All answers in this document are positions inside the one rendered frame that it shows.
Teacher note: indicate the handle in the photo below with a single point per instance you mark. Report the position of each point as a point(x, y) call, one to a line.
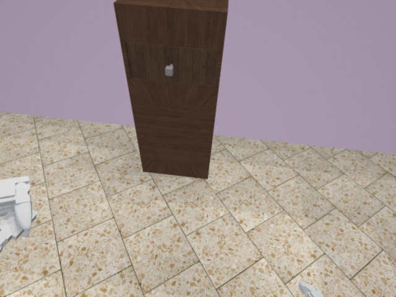
point(169, 70)

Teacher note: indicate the robot right hand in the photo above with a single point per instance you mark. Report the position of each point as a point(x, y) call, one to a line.
point(309, 291)

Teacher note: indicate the cabinet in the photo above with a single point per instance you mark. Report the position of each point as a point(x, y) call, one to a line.
point(174, 121)

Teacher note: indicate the drawer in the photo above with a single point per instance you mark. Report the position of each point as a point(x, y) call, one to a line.
point(191, 65)

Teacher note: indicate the robot left hand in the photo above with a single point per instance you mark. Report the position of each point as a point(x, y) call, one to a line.
point(16, 206)

